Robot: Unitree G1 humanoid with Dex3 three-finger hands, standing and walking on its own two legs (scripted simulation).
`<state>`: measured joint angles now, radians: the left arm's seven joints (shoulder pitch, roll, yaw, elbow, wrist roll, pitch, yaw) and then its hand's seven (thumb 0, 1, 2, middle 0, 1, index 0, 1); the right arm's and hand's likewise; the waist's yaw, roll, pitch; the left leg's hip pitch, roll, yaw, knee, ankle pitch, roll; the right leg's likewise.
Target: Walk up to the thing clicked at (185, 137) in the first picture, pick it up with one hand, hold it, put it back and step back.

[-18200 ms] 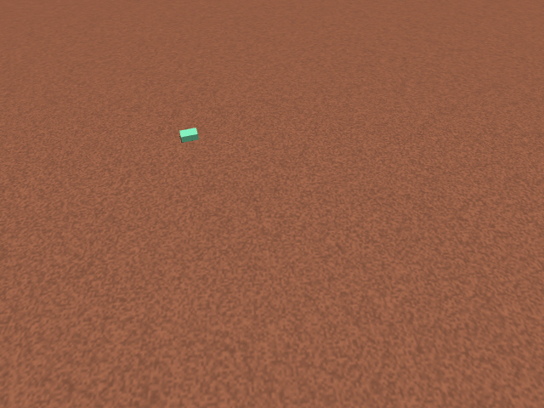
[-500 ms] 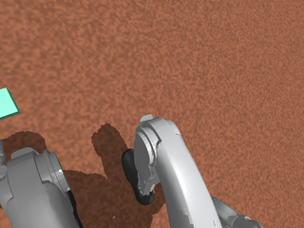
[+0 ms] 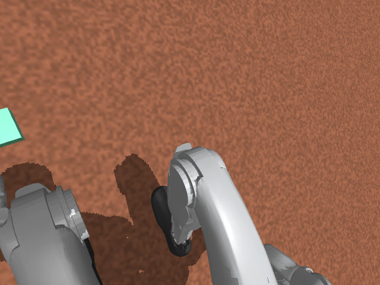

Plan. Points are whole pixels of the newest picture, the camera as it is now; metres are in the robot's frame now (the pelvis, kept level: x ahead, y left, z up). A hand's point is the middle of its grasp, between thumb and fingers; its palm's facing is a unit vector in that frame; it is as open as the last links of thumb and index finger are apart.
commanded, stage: close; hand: left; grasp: from above
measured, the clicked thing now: out of the picture +0.42 +0.29 -0.30
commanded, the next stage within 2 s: settle in 0.56 s
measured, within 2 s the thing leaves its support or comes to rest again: leaves its support in 0.98 s
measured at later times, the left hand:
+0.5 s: hand out of the picture +0.40 +0.31 -0.26, palm faces -0.44 -0.11 -0.89, open 9.7 cm
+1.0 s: hand out of the picture +0.41 +0.31 -0.25, palm faces -0.43 -0.14 -0.89, open 9.6 cm
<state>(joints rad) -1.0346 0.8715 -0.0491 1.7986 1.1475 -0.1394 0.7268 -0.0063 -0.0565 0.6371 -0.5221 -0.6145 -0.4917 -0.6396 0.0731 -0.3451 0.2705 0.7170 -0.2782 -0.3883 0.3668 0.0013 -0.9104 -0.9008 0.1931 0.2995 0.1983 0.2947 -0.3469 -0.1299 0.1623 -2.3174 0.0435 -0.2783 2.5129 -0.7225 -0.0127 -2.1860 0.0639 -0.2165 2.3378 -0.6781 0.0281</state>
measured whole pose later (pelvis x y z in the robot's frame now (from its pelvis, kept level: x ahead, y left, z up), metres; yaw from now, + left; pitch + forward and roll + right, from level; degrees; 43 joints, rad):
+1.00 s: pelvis +0.00 +0.00 +0.00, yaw +1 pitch +29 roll -14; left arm -0.95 0.82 0.00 1.66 1.15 -0.15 0.68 -0.01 0.10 0.38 -0.78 -0.35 -0.78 -0.36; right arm 0.12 -0.33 0.25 0.74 -0.26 -0.36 0.36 0.00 -0.92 -0.90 0.19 0.30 0.20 0.29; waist -0.32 -0.11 0.13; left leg -2.31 0.04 -0.27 2.50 -0.72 -0.02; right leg -2.19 0.06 -0.21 2.34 -0.68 0.02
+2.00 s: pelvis +0.00 -0.01 +0.07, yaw +10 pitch +34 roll -5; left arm -0.73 0.51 -0.03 1.11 1.10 -0.04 0.25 -0.01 0.06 0.35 -0.86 -0.23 -0.85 -0.26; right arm 0.18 -0.28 -0.03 0.72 -0.07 0.00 0.09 0.00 -0.91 -0.90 0.20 0.30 0.20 0.30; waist -0.14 0.05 -0.16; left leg -2.17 0.03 -0.09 2.22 -0.66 0.00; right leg -2.10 0.02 -0.07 2.17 -0.67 0.01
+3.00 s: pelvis +0.05 +0.01 +0.38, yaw +13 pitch +15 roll -1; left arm -0.35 0.38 -0.18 0.89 0.99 0.06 0.21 -0.01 0.02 0.43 -0.89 -0.21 -0.86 -0.31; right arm 0.25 -0.24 -0.04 0.74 0.03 0.02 -0.06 0.01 -0.91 -0.90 0.20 0.30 0.20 0.30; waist -0.08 0.03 -0.12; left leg -0.91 0.03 0.00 1.09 -0.46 0.00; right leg -0.87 0.01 0.00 1.06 -0.46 0.01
